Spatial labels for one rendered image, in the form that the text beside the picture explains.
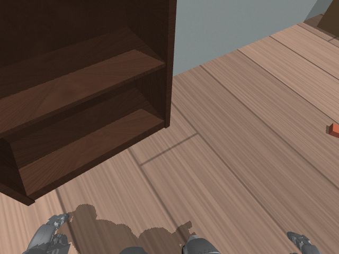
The bookshelf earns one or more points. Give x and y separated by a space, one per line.
80 82

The left robot hand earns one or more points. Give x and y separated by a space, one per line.
46 239

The right robot hand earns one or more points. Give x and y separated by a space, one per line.
303 244

